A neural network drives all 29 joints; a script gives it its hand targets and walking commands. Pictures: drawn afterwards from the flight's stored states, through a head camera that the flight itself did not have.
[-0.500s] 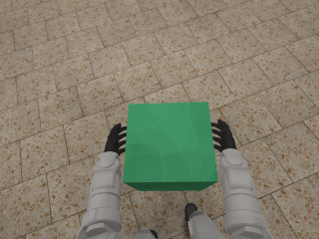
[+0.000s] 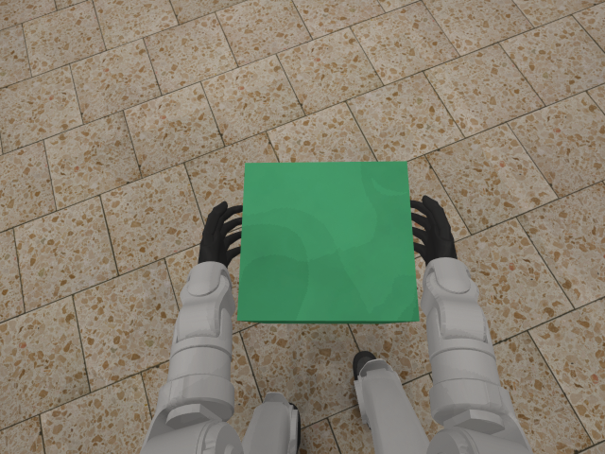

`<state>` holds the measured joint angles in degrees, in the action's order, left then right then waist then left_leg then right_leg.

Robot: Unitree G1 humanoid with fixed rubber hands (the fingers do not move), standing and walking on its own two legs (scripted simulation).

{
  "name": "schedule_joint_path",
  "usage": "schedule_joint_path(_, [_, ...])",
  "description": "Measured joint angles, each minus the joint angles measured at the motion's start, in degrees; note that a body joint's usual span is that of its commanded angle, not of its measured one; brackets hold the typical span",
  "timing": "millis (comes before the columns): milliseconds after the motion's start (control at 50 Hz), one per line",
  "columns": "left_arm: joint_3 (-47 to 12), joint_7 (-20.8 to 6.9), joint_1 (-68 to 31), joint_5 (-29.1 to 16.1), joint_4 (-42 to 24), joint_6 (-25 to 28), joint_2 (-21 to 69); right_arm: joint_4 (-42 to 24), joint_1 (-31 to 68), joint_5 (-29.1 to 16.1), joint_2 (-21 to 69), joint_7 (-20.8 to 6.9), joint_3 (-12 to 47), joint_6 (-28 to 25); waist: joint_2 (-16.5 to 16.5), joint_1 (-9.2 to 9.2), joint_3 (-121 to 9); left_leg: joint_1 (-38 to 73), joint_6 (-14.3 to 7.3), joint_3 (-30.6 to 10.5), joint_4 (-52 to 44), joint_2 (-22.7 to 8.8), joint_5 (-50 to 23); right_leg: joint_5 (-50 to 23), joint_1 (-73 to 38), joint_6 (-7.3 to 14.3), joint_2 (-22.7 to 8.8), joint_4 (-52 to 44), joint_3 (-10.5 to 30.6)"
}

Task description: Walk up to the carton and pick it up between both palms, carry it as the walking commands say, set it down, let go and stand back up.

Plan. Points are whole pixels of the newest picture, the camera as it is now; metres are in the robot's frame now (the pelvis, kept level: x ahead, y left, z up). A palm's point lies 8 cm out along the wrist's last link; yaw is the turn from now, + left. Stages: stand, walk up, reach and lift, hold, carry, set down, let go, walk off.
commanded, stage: set down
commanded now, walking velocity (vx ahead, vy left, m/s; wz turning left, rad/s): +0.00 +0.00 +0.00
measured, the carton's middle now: (324, 256) +0.40 -0.03 -0.15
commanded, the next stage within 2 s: none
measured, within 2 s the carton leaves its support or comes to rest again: neither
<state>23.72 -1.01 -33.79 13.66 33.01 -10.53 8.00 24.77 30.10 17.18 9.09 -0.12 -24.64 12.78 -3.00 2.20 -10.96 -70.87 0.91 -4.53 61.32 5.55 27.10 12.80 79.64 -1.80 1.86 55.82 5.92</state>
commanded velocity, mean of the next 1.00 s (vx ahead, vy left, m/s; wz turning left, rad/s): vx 0.00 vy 0.00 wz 0.00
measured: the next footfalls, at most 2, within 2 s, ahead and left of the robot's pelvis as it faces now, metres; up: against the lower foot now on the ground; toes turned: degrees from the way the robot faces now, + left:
none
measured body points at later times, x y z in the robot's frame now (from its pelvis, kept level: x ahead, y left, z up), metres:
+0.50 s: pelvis -0.03 +0.00 -0.09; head +0.20 -0.04 +0.30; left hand +0.43 +0.11 -0.17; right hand +0.40 -0.19 -0.18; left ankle +0.00 +0.13 -0.64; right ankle +0.10 -0.13 -0.64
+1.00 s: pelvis -0.05 +0.00 -0.16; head +0.23 -0.03 +0.20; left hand +0.45 +0.11 -0.26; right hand +0.42 -0.19 -0.27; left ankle +0.00 +0.13 -0.64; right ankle +0.10 -0.13 -0.64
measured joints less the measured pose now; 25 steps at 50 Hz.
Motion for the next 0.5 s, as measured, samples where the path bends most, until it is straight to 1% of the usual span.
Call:
schedule_joint_path(240, [-0.2,1.0,-5.4,-2.3,3.3,-0.8,-2.5,2.5,4.9,-1.8,-1.6,2.0,0.2,1.0,0.1,-0.27,-2.9,-12.0,0.6,0.4,11.9,0.7,4.1,3.2,12.5,-0.2,1.0,11.7,0.5])
schedule_joint_path(500, [-0.3,2.8,-12.2,-3.7,8.4,-1.6,-5.0,7.2,11.6,-2.5,-3.9,2.7,-1.0,2.1,0.0,0.13,-3.5,-21.7,0.9,0.8,22.1,2.0,6.8,5.3,22.3,-0.9,1.6,21.5,1.2])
